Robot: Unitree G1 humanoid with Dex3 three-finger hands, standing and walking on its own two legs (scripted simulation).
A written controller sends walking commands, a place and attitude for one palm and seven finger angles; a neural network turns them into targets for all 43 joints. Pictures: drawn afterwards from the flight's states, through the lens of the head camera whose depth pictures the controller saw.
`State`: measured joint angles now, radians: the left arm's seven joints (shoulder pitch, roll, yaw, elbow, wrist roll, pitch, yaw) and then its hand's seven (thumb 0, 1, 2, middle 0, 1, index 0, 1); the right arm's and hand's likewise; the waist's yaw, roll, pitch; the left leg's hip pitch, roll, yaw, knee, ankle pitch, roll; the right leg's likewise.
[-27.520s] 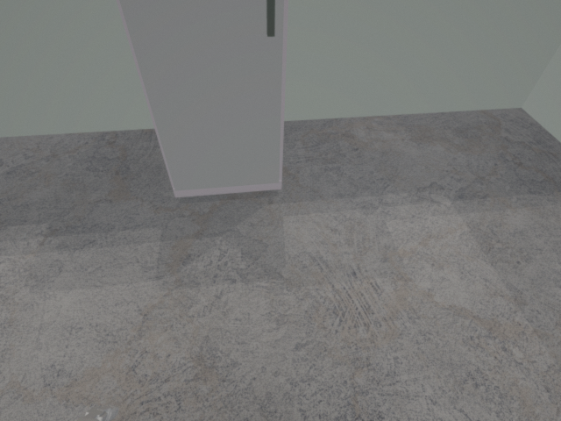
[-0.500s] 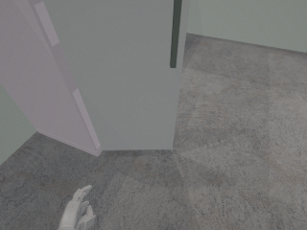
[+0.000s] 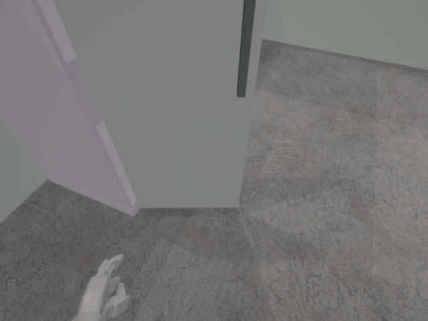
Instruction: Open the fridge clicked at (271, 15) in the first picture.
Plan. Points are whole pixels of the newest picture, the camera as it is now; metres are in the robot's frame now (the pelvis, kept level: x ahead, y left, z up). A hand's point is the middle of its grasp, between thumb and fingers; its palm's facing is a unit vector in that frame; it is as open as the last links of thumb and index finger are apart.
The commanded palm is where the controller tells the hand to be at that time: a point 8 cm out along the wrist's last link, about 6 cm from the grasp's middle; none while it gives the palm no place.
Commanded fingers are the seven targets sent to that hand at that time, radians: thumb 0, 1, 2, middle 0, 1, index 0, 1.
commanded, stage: let the arm hang, fingers relaxed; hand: right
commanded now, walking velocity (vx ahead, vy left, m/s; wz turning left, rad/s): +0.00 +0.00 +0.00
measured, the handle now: (248, 3) +0.72 -0.03 +0.27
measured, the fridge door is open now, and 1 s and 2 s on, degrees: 66 66 66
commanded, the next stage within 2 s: look to check the result in 1.10 s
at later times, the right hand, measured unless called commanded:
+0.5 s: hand out of the picture -0.06 -0.19 -0.18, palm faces +0.04 +0.98 -0.17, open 7.2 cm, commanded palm none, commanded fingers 0.00 -0.90 -0.90 0.20 0.30 0.20 0.30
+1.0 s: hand out of the picture +0.02 -0.22 -0.17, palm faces +0.02 +0.97 -0.23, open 7.4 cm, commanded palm none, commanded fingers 0.00 -0.90 -0.90 0.20 0.30 0.20 0.30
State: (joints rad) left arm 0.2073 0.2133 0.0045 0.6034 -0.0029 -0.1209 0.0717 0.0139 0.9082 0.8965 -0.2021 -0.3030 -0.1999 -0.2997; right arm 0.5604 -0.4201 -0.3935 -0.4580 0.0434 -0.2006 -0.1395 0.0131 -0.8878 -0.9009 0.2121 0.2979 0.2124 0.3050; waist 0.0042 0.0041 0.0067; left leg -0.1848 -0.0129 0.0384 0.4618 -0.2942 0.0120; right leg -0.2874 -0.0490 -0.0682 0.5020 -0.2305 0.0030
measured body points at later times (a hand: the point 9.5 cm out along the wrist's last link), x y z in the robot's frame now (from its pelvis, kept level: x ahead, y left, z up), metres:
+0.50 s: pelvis -0.02 -0.01 +0.00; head +0.01 -0.03 +0.45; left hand -0.01 +0.24 -0.15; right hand -0.06 -0.24 -0.16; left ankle -0.03 +0.11 -0.74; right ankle +0.02 -0.12 -0.74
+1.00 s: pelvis -0.02 -0.02 +0.00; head -0.01 -0.02 +0.45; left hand +0.03 +0.23 -0.15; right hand +0.02 -0.27 -0.15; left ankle -0.03 +0.11 -0.74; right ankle +0.02 -0.12 -0.74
